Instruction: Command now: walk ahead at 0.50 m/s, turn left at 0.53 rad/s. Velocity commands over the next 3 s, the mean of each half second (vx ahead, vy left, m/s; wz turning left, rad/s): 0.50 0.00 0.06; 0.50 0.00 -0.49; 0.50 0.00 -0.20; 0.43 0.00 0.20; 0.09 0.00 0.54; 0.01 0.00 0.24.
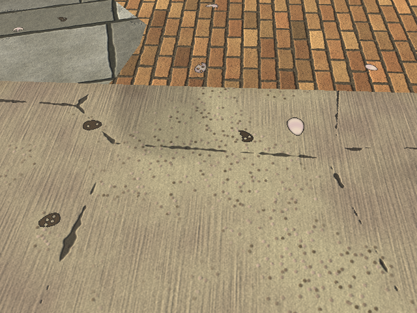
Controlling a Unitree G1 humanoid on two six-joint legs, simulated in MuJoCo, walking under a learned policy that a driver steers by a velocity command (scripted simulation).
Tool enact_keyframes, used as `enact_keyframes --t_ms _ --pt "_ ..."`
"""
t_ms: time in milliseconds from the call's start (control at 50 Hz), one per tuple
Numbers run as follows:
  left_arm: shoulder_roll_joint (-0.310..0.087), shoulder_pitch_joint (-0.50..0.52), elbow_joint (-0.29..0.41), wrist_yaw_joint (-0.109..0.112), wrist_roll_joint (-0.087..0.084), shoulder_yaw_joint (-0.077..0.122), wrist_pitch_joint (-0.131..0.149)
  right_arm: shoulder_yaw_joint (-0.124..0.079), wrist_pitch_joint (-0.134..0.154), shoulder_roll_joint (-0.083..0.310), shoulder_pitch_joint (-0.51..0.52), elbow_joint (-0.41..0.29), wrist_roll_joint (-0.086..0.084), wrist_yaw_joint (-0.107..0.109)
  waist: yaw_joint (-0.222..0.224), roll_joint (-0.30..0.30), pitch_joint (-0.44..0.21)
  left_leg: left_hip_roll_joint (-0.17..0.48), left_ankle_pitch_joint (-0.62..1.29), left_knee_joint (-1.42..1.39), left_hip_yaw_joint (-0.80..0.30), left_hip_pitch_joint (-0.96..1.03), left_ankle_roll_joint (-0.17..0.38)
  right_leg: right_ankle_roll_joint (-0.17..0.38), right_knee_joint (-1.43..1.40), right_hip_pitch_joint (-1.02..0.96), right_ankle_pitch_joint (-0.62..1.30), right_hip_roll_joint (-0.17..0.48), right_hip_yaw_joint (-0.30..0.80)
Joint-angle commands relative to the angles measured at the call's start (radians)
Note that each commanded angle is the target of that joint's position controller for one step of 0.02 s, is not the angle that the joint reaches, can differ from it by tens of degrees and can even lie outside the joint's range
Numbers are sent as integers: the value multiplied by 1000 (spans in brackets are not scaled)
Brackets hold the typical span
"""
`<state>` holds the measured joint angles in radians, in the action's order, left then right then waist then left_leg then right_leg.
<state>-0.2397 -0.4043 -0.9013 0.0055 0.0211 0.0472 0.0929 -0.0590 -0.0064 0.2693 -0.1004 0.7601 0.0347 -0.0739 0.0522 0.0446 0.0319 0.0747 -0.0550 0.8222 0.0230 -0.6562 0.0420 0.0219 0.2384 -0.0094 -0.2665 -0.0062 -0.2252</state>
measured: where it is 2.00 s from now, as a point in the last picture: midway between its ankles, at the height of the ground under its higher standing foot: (270, 170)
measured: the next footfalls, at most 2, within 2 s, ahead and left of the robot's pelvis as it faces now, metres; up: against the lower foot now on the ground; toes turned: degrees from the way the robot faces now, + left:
left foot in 0.14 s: +0.22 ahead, +0.12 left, +0.00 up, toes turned +8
right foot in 0.70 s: +0.52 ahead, -0.04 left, +0.00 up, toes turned -12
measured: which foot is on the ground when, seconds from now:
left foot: up 0.00-0.12, down 0.14-0.72, up 0.74-1.00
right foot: down 0.00-0.16, up 0.18-0.68, down 0.70-1.00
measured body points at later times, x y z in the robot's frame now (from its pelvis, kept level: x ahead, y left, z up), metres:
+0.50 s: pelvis +0.26 +0.06 +0.00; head +0.28 +0.07 +0.45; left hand +0.35 +0.31 -0.14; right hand +0.27 -0.20 -0.13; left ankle +0.19 +0.11 -0.74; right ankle +0.40 -0.09 -0.68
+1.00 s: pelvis +0.53 +0.00 +0.00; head +0.56 -0.02 +0.45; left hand +0.63 +0.27 -0.12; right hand +0.61 -0.29 -0.11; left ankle +0.69 +0.15 -0.67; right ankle +0.48 -0.03 -0.74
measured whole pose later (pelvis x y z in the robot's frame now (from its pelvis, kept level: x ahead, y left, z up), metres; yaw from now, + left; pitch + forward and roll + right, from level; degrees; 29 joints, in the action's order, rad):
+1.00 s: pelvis +0.53 +0.00 +0.00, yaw -18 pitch +1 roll +0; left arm -0.27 -0.36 -0.90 -0.01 0.00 0.07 0.05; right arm -0.03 0.03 0.26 -0.12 0.77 0.04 -0.01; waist 0.03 0.03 0.04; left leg 0.13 -0.16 0.91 -0.05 -0.65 -0.05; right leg 0.14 0.30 0.10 -0.20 -0.15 0.06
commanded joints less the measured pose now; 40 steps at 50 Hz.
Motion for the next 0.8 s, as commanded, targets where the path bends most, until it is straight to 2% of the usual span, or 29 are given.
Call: enact_keyframes --t_ms 20,60,100,120,140,160,180,200,220,240,260,280,320,360,420,480,540,580,600,640,660,680,700,720,740,760,780,800 --pt "-140 2 43 6 0 29 9 10 13 21 116 -99 3 -10 -5 -123 61 -9 -5 -124 51 37 28 107 -76 27 410 276 70" --pt "-152 -31 19 8 2 30 -4 9 15 27 129 -108 10 -4 -4 -126 64 -41 -88 -182 77 79 59 103 -28 -25 530 289 52" --pt "-179 -43 0 9 3 33 -18 1 21 41 65 -89 17 10 -39 -146 17 -107 -187 -227 105 204 100 96 121 -63 836 293 23" --pt "-186 -43 -6 9 1 32 -26 -8 30 55 -47 -52 21 18 -90 -136 -47 -145 -183 -279 107 342 124 89 273 -52 907 283 3" --pt "-171 -37 0 9 -3 23 -30 -24 43 82 -218 11 31 30 -162 -93 -146 -144 -134 -337 74 587 150 69 484 61 793 252 -23" --pt "-89 -61 48 0 -19 -1 -27 -49 49 181 -348 32 46 48 -192 64 -292 128 -257 -357 -274 913 223 32 811 364 349 192 -27" --pt "-86 -74 77 -11 -24 5 -25 -66 39 256 -362 35 2 58 -159 200 -385 342 -157 -515 -732 1031 328 -7 1102 619 -275 11 77" --pt "-150 48 89 -8 -15 22 -28 -61 31 229 -309 29 -13 67 -169 29 -269 306 -39 -515 -569 951 293 6 1135 710 -192 63 208" --pt "-113 84 92 -12 -29 12 -19 -45 39 171 -244 34 -14 72 -139 8 -150 268 63 -523 -412 805 265 19 1090 699 -119 91 231" --pt "-96 62 70 -14 -30 9 -19 -28 49 115 -200 41 -11 71 -91 -29 -78 217 131 -557 -302 676 211 25 996 635 -78 120 242" --pt "-91 37 53 -17 -12 11 -33 -16 60 81 -169 49 -15 72 -55 -16 -41 179 152 -585 -224 592 173 24 938 579 -62 129 255" --pt "-79 -8 27 -20 1 10 -52 -9 71 59 -151 51 -15 71 -33 5 -35 157 139 -613 -169 537 148 21 913 522 -42 124 261" --pt "-67 -16 16 -32 4 15 -71 -8 93 63 -175 71 -17 71 -21 13 -25 142 159 -654 -119 520 138 21 902 523 3 104 263" --pt "-57 46 28 -40 0 18 -78 -11 104 73 -201 88 -18 72 -29 16 12 136 139 -693 -66 529 125 19 865 597 79 106 271" --pt "-55 148 54 -42 0 20 -78 -6 110 61 -242 111 -17 75 -51 12 54 129 150 -717 -3 569 108 12 769 694 185 99 274" --pt "-38 235 81 -49 3 10 -72 1 114 55 -258 127 -19 81 -64 13 71 120 215 -715 68 601 91 13 616 694 277 86 230" --pt "-23 334 121 -59 9 -3 -69 3 112 62 -313 157 -19 95 -94 10 89 140 320 -698 117 674 83 32 488 686 295 74 158" --pt "-21 371 143 -63 10 -7 -67 3 105 72 -343 178 -15 102 -100 9 92 156 433 -653 145 743 76 58 424 672 254 54 119" --pt "-25 365 147 -63 10 -6 -67 3 102 81 -341 182 -13 106 -90 15 81 162 551 -611 162 768 68 76 401 639 215 33 100" --pt "-44 308 137 -56 11 2 -70 -3 94 112 -326 185 -11 115 -55 48 29 173 854 -477 192 809 56 119 393 541 111 -28 57" --pt "-59 241 122 -51 13 11 -70 -7 86 129 -312 183 -8 118 -22 61 -12 178 953 -362 202 813 57 145 388 466 54 -61 47" --pt "-83 146 96 -47 15 24 -65 -11 77 142 -301 176 -6 117 19 62 -71 181 937 -199 204 781 63 174 356 350 17 -87 57" --pt "-122 1 53 -38 25 45 -57 -13 73 151 -276 162 -11 112 97 21 -144 159 755 40 216 655 48 216 260 135 38 -79 118" --pt "-237 -89 42 -21 32 82 -60 2 81 88 -286 114 -24 100 111 -136 -242 68 220 404 227 354 11 315 226 -135 -33 168 463" --pt "-292 -28 59 -24 6 94 -67 2 91 63 -268 52 -28 83 43 -257 -298 -147 -488 670 59 12 -24 455 82 -294 78 359 983" --pt "-260 -1 54 -20 -18 89 -74 1 102 91 -164 36 -12 77 59 -94 -194 -61 -388 655 -81 -88 -11 417 52 -224 81 327 854" --pt "-210 50 55 -14 -20 76 -74 5 115 86 -149 22 -24 73 23 -52 -88 -20 -300 571 -72 -79 -11 374 26 -87 126 305 740" --pt "-162 94 58 -12 -15 63 -71 4 116 84 -164 34 -22 75 -27 7 -18 12 -268 473 -66 -25 -16 322 3 32 215 252 651"
Over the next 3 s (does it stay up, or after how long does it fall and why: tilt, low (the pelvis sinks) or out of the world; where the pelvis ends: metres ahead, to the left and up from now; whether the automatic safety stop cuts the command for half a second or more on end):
stays up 1.08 -0.20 0.00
